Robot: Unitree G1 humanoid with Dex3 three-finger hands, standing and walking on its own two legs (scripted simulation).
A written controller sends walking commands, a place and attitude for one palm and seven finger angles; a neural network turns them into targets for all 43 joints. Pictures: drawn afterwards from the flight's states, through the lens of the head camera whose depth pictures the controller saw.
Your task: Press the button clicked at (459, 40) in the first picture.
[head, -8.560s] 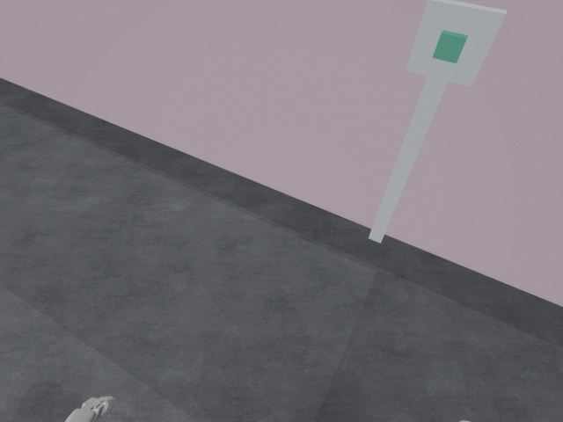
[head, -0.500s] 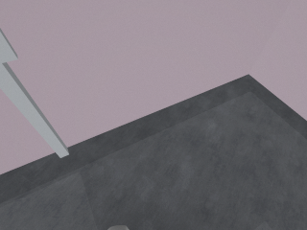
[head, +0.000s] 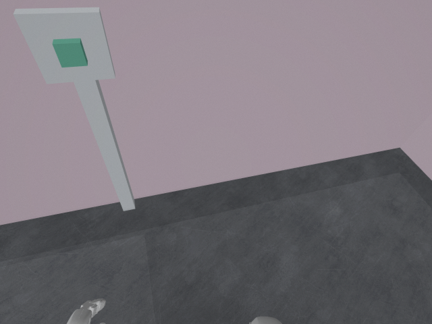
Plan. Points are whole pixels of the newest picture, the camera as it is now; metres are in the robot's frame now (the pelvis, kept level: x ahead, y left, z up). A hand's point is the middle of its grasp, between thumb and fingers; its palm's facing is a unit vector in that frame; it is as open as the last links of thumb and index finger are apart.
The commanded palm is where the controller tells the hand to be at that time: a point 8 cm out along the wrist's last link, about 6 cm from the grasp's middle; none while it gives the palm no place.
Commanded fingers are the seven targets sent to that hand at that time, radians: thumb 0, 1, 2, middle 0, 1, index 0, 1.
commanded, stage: turn to face it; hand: left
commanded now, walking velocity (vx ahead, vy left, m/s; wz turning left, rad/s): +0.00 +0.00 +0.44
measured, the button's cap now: (71, 52) +0.71 +0.39 +0.11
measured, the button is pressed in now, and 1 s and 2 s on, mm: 0 0 0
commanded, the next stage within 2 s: take the last steps up to it in 0.38 s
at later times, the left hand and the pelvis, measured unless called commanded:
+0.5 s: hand out of the picture +0.00 +0.12 -0.15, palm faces +0.23 -0.93 -0.29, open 7.4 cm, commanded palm none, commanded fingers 0.00 0.90 0.90 -0.20 -0.30 -0.20 -0.30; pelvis -0.03 -0.09 +0.00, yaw +13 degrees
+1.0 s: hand out of the picture -0.13 +0.16 -0.18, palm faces +0.34 -0.93 -0.15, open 7.4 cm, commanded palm none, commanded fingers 0.00 0.90 0.90 -0.20 -0.30 -0.20 -0.30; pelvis +0.00 +0.01 +0.00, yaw +16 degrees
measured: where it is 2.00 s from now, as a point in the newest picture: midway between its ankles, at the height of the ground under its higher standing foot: (187, 313)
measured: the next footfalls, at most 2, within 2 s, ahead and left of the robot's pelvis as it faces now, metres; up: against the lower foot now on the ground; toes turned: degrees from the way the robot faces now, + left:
right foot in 0.30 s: +0.02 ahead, -0.17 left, +0.00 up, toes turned +9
left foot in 0.82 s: -0.04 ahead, +0.09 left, +0.00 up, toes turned +22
